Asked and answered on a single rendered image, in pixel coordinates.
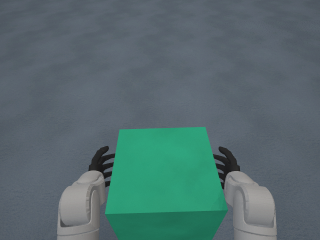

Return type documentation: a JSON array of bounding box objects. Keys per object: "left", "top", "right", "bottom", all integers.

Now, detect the left robot hand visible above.
[{"left": 88, "top": 146, "right": 115, "bottom": 187}]

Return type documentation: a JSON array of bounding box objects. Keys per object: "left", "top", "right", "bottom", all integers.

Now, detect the robot right forearm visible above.
[{"left": 224, "top": 171, "right": 277, "bottom": 240}]

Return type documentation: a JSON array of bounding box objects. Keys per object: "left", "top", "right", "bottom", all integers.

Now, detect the carton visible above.
[{"left": 105, "top": 127, "right": 228, "bottom": 240}]

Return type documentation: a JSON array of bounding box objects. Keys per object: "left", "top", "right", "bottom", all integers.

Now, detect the robot left forearm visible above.
[{"left": 57, "top": 170, "right": 106, "bottom": 240}]

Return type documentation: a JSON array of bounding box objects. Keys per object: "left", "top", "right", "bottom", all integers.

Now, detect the right robot hand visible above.
[{"left": 213, "top": 146, "right": 240, "bottom": 189}]

